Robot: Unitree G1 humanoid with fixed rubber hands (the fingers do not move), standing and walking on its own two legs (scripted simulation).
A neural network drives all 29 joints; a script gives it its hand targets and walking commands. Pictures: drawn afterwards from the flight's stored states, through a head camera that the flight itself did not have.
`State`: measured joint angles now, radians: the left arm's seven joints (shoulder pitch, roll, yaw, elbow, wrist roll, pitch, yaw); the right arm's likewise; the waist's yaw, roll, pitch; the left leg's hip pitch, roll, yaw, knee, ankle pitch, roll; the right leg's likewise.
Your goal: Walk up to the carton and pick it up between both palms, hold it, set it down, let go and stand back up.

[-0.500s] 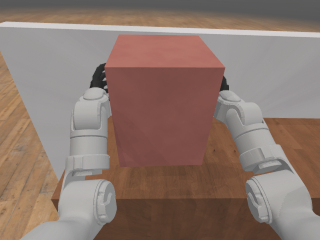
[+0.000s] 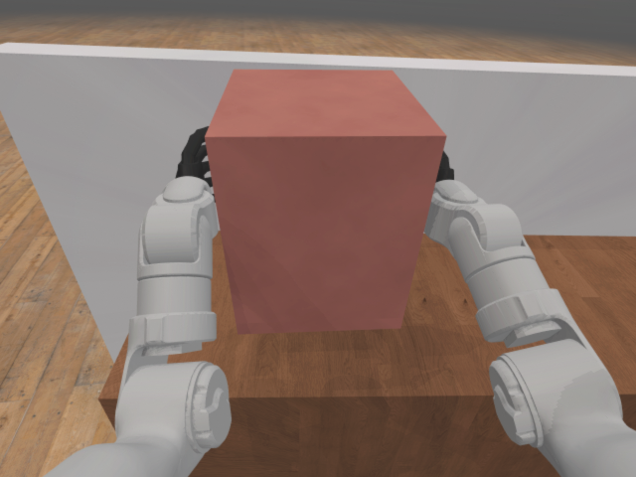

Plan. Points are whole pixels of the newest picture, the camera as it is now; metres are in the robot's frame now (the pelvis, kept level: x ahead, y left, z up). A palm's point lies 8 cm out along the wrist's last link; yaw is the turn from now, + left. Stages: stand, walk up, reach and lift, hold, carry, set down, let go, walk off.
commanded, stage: hold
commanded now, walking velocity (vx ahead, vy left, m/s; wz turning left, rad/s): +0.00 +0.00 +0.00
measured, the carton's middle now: (317, 198) +0.37 +0.01 +0.23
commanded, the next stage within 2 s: set down in 0.86 s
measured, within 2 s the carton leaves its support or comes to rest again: neither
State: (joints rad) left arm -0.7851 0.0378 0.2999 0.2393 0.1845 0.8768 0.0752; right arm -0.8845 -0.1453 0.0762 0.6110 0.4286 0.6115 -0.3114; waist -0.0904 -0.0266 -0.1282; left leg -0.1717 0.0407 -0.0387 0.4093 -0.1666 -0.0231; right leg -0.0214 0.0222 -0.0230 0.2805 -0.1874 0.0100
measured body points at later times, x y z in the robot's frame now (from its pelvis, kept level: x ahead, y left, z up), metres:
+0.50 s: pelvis +0.00 +0.00 +0.00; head -0.08 +0.03 +0.44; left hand +0.38 +0.16 +0.26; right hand +0.38 -0.14 +0.25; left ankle +0.04 +0.13 -0.75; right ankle -0.02 -0.12 -0.75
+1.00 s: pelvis +0.00 +0.00 +0.00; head -0.07 +0.03 +0.44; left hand +0.39 +0.16 +0.25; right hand +0.38 -0.14 +0.24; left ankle +0.04 +0.13 -0.75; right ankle -0.02 -0.12 -0.75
